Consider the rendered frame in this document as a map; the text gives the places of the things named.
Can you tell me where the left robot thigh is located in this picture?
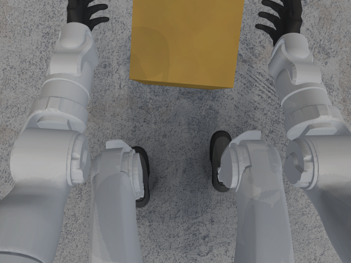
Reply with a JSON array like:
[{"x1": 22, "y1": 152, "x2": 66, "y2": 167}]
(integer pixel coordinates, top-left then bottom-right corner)
[{"x1": 88, "y1": 147, "x2": 143, "y2": 263}]

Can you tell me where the right robot forearm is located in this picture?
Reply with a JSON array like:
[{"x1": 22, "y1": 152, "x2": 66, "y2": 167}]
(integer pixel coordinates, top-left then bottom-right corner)
[{"x1": 268, "y1": 33, "x2": 351, "y2": 140}]

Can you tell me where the carton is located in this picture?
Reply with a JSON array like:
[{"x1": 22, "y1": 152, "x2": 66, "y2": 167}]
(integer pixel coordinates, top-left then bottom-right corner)
[{"x1": 129, "y1": 0, "x2": 245, "y2": 90}]

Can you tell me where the robot left hand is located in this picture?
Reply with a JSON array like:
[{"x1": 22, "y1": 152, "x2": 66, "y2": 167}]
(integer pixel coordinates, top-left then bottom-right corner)
[{"x1": 67, "y1": 0, "x2": 109, "y2": 31}]

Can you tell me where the left robot shin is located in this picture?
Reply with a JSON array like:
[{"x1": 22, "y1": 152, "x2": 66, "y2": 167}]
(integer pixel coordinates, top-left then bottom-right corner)
[{"x1": 90, "y1": 139, "x2": 144, "y2": 200}]

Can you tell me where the robot left upper arm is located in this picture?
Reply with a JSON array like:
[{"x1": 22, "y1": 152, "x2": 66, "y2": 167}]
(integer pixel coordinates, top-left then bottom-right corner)
[{"x1": 0, "y1": 127, "x2": 90, "y2": 263}]

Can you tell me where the robot right hand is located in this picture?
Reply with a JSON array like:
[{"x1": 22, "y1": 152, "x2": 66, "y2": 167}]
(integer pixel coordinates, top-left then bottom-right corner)
[{"x1": 255, "y1": 0, "x2": 303, "y2": 46}]

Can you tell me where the left robot forearm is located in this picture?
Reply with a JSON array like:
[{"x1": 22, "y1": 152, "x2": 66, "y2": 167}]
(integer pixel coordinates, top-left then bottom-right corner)
[{"x1": 9, "y1": 22, "x2": 99, "y2": 180}]

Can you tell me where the robot right upper arm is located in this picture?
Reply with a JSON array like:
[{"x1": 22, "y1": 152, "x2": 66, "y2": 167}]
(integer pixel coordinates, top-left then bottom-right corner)
[{"x1": 284, "y1": 135, "x2": 351, "y2": 263}]

